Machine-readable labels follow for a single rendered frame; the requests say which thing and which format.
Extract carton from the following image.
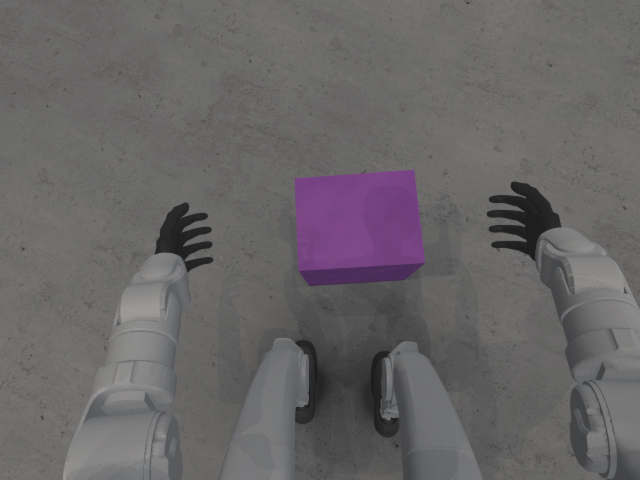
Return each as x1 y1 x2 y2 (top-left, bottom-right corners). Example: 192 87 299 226
295 170 425 286

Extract robot right upper arm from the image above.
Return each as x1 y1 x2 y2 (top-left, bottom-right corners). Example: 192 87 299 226
570 380 640 480

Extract robot left upper arm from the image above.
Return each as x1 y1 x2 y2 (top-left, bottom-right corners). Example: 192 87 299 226
66 410 183 480

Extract right robot forearm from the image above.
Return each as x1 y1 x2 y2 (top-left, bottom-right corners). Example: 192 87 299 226
535 227 640 384

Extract left robot shin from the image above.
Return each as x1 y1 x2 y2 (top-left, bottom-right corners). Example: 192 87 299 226
261 338 309 407

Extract robot right hand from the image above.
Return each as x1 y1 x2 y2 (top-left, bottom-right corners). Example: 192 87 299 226
487 182 561 261

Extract left robot forearm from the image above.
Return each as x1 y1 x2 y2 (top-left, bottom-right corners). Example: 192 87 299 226
62 253 191 480

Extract right robot foot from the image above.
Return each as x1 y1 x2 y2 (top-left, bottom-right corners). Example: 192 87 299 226
371 351 399 437

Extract robot left hand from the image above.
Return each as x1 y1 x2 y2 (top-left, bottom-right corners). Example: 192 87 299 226
155 203 213 273

